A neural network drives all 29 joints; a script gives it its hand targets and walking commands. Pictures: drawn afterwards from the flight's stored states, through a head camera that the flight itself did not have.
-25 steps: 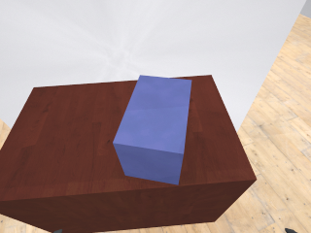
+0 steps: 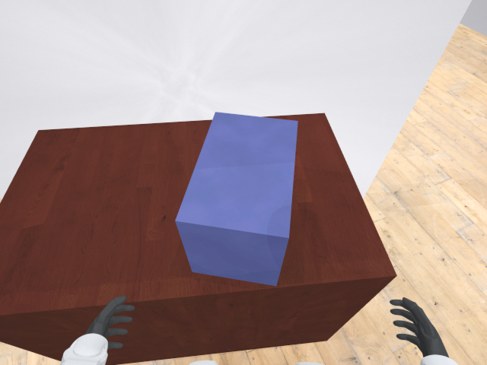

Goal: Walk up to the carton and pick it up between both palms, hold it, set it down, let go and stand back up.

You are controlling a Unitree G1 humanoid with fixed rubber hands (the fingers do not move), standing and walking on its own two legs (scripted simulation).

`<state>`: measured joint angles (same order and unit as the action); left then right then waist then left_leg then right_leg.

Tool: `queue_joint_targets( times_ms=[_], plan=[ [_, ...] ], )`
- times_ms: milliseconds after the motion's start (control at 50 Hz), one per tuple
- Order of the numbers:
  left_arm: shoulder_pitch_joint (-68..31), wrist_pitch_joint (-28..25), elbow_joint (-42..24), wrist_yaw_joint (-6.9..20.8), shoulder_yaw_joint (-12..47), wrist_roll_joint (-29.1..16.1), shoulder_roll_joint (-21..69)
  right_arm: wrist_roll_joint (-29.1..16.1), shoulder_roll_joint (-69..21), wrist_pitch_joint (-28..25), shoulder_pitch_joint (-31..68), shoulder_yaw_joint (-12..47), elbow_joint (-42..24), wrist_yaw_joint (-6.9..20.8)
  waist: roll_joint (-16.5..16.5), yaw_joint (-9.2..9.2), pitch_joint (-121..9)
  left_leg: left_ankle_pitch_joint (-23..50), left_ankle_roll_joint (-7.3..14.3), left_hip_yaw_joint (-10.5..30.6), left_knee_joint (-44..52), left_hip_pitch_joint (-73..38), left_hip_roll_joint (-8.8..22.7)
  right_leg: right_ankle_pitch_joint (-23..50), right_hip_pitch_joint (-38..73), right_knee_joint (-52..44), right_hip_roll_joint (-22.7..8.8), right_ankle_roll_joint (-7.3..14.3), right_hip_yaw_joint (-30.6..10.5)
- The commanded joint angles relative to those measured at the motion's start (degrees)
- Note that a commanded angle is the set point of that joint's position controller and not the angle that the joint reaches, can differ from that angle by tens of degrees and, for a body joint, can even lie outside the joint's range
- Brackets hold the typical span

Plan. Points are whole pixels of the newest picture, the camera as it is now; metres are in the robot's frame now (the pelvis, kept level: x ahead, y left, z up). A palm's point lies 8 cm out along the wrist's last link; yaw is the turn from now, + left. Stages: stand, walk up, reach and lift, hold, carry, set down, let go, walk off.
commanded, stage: reach and lift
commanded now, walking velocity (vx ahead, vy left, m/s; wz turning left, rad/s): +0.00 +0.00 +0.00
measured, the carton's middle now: (245, 196) +0.43 +0.02 -0.02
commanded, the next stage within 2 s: none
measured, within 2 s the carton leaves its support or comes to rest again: neither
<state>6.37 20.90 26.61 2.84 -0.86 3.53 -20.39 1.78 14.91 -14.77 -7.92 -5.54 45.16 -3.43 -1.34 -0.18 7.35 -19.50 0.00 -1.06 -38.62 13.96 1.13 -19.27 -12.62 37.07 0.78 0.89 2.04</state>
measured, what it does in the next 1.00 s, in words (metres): stands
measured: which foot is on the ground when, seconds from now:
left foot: down 0.00-1.00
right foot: down 0.00-1.00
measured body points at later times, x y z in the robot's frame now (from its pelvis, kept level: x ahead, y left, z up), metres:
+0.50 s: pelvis -0.02 +0.03 +0.01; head -0.03 +0.05 +0.46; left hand +0.17 +0.28 -0.06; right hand +0.14 -0.22 -0.02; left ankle +0.02 +0.11 -0.72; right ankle +0.01 -0.11 -0.72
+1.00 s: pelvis -0.01 +0.02 +0.02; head -0.02 +0.05 +0.46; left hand +0.22 +0.27 +0.00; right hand +0.17 -0.16 +0.02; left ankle +0.02 +0.11 -0.72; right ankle +0.01 -0.11 -0.72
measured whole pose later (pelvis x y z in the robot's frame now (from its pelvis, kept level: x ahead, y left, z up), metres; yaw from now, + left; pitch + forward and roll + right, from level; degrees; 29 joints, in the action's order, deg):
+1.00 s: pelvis -0.01 +0.02 +0.02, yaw -2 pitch -9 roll -2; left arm 10.8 0.7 17.1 8.9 -0.8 -10.4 -23.7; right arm 0.2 -2.5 -5.7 -21.9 2.7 7.1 -16.0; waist -1.3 -0.3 7.4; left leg -15.2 1.9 -4.0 -29.5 5.7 1.1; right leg -12.4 -3.9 25.0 0.9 -0.4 -0.7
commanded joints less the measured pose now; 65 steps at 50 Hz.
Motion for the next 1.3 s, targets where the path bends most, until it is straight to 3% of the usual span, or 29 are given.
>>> queue_joint_targets(
  times_ms=[0, 140, 220, 320, 420, 540, 760, 1080, 1280],
  plan=[
    [0.31, -4.56, -10.59, 0.27, -6.72, -1.20, -8.59, -0.48, 4.00, -0.81, -6.34, -0.86, -6.04, -0.88, -0.98, 1.42, -7.50, 13.93, -0.55, -3.22, 12.62, -12.86, -0.60, 21.41, 3.97, -13.53, -0.90, -0.81, 0.17],
    [0.13, -6.05, -13.84, -0.57, -3.85, -4.18, -6.93, -1.62, 2.13, 0.85, -5.98, -1.58, -13.26, -0.56, 4.04, 1.58, -3.99, 8.73, -1.10, -4.20, 19.01, -11.99, 1.11, 8.28, 4.62, -17.12, 0.43, 1.40, 1.47],
    [0.88, -7.48, -14.67, -1.35, -2.75, -4.95, -5.70, -1.95, 2.96, 2.17, -6.52, -2.24, -18.10, -0.42, 7.84, 1.08, -3.46, 2.59, -0.08, -4.12, 24.82, -2.24, 3.49, 10.99, 14.80, -14.19, 2.55, 0.72, 2.15],
    [0.98, -10.50, -15.94, -1.67, -2.06, -5.84, -4.88, -2.68, 2.08, 3.24, -7.16, -1.17, -23.49, -0.37, 10.19, 0.14, -4.44, -0.85, 0.89, -4.18, 28.32, 5.13, 4.38, 12.44, 22.30, -12.37, 4.04, 0.22, 1.52],
    [0.57, -14.20, -16.23, -0.90, -1.66, -7.61, -5.07, -3.85, -1.01, 4.37, -8.89, 0.94, -27.42, -1.15, 10.07, 0.05, -4.72, -2.85, 1.62, -4.49, 29.30, 6.94, 3.82, 11.31, 24.56, -12.87, 3.84, -0.16, 0.03],
    [-0.06, -18.23, -16.91, 1.76, -2.18, -10.86, -7.67, -5.15, -6.90, 6.48, -11.35, 5.03, -31.95, -4.56, 7.87, -0.43, -2.99, -2.31, 1.93, -5.48, 26.85, 2.82, 2.28, 6.65, 20.66, -16.14, 1.70, -0.30, -2.61],
    [4.03, -19.71, -18.79, 5.28, -4.19, -14.42, -11.43, -6.30, -13.33, 7.76, -13.87, 9.19, -43.09, -11.11, 7.07, -3.43, -1.93, 1.53, 0.58, -3.31, 21.77, -3.58, 2.11, 3.85, 12.15, -19.13, -1.21, 0.53, -3.78],
    [6.02, -24.76, -26.94, 8.15, -4.26, -15.77, -12.64, -8.36, -19.16, 5.23, -19.53, 15.15, -53.31, -15.36, 9.31, -5.27, -2.51, 6.44, -1.15, -0.39, 18.06, -7.53, 2.73, 3.63, 7.14, -19.54, -2.47, 2.00, -4.12],
    [2.22, -23.96, -28.85, 7.88, -2.73, -16.30, -12.01, -8.28, -18.88, 6.24, -16.91, 14.64, -54.60, -16.65, 10.38, -4.49, -2.11, 4.44, -1.49, 0.72, 18.17, -7.00, 3.45, 2.40, 6.59, -19.10, -2.57, 2.72, -3.72]
  ],
)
